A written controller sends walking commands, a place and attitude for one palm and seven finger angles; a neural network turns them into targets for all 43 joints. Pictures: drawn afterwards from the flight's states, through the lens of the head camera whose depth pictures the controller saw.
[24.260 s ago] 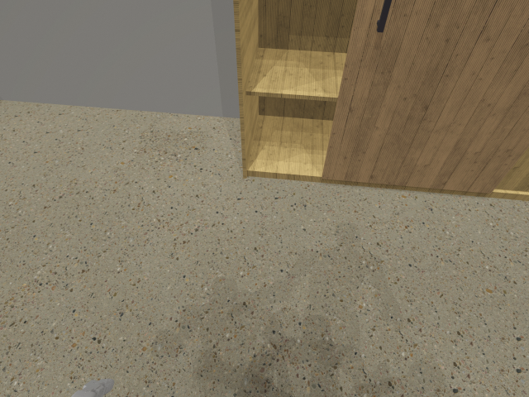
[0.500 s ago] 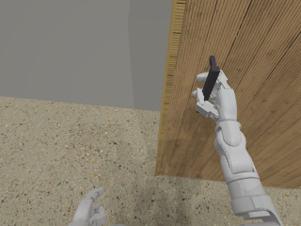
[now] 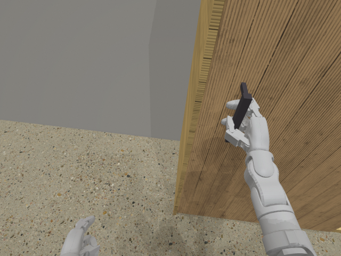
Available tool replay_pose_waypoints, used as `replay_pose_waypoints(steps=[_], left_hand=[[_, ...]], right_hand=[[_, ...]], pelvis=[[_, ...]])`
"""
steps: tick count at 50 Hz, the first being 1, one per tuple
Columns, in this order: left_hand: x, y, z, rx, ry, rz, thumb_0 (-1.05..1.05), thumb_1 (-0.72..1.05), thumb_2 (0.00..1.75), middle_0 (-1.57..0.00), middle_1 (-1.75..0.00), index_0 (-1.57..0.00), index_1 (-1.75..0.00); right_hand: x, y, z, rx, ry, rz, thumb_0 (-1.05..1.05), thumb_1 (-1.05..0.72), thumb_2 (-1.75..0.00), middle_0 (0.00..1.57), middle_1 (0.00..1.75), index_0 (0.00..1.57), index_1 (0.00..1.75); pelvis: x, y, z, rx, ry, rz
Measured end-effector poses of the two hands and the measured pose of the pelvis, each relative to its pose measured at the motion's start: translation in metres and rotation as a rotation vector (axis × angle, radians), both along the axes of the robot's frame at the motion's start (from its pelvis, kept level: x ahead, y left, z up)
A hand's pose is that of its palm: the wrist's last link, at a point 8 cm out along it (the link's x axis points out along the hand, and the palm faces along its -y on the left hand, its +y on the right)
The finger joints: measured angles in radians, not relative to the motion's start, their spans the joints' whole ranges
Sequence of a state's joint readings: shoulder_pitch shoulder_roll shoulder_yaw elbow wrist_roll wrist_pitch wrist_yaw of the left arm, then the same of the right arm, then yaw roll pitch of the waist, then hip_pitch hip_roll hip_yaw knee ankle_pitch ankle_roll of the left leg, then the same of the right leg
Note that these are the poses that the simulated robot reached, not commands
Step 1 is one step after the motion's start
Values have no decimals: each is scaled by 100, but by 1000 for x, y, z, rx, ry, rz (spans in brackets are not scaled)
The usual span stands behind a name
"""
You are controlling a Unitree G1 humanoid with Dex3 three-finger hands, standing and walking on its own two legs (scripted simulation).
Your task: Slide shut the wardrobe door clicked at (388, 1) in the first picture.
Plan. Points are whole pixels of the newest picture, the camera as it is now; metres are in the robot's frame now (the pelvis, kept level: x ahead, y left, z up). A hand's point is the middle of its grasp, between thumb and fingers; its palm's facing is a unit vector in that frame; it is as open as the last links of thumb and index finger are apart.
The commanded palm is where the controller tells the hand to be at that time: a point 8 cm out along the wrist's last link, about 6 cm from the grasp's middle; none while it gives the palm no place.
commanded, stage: loosen the grip on the handle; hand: right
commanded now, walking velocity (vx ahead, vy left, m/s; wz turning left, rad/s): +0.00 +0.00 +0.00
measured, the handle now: (235, 114) +0.43 -0.14 +0.12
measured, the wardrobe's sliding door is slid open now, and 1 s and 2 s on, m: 0.00 0.00 0.00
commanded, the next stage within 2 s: slip the hand off the handle in 0.60 s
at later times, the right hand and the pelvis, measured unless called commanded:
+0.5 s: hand (229, 130) +0.38 -0.11 +0.11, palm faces +0.04 +0.99 -0.12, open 13.6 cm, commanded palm +0.35 -0.16 +0.12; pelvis -0.03 -0.01 -0.01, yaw +1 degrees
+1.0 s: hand (249, 135) +0.37 -0.16 +0.11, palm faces +0.09 +0.99 -0.11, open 14.7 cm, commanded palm +0.34 -0.21 +0.11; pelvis +0.00 -0.02 -0.01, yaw +1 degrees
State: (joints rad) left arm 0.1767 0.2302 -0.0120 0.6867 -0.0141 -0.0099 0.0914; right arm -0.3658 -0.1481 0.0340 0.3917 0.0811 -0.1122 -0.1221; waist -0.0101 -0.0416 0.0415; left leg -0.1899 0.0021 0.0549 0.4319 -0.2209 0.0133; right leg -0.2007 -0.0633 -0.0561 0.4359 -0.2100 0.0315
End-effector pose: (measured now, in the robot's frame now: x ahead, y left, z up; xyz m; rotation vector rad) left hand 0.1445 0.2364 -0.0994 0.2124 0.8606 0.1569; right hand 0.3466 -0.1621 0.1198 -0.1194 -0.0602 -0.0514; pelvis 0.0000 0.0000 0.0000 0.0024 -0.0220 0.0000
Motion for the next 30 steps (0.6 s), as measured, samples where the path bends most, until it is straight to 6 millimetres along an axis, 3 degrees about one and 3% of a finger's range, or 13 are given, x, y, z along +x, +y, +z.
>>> replay_pose_waypoints(steps=[2,4,6,10,13,18,22,30], left_hand=[[-2,-1,0,-5,3,2,1,91,89,-20,-30,-20,-30],[-6,0,1,-12,-8,3,1,91,89,-20,-30,-20,-30],[-12,2,5,-23,-33,1,1,91,89,-20,-30,-20,-30],[-26,6,10,-31,-92,-11,1,91,89,-20,-30,-20,-30],[-41,9,9,-30,-100,-4,1,91,89,-20,-30,-20,-30],[-67,12,2,-16,-63,28,1,91,89,-20,-30,-20,-30],[-82,11,-3,-7,-30,48,1,91,89,-20,-30,-20,-30],[-83,0,-7,-12,-11,57,2,91,89,-20,-30,-20,-30]], right_hand=[[2,-2,1,-23,0,18,0,-74,-79,41,134,28,140],[16,-8,5,-84,33,70,-1,-66,-77,41,133,30,140],[22,-11,5,-27,65,86,-2,-57,-75,42,134,35,140],[6,-16,4,82,16,10,-1,-41,-68,43,136,43,139],[-1,-12,3,52,-21,-33,0,-22,-59,42,136,35,133],[-1,-6,2,-13,-35,-1,0,16,-40,38,134,31,131],[4,-3,-2,11,-22,19,0,36,-30,37,131,31,129],[14,-4,-7,8,-17,24,-1,52,-22,30,122,29,122]], pelvis=[[-1,-1,0,2,-6,10],[-7,0,-1,-2,6,9],[-11,1,-2,-10,27,3],[-17,-2,-4,-13,26,11],[-23,-3,-8,-14,24,9],[-29,-4,-11,-13,26,9],[-30,-7,-11,-11,31,17],[-21,-15,-11,-8,42,26]])
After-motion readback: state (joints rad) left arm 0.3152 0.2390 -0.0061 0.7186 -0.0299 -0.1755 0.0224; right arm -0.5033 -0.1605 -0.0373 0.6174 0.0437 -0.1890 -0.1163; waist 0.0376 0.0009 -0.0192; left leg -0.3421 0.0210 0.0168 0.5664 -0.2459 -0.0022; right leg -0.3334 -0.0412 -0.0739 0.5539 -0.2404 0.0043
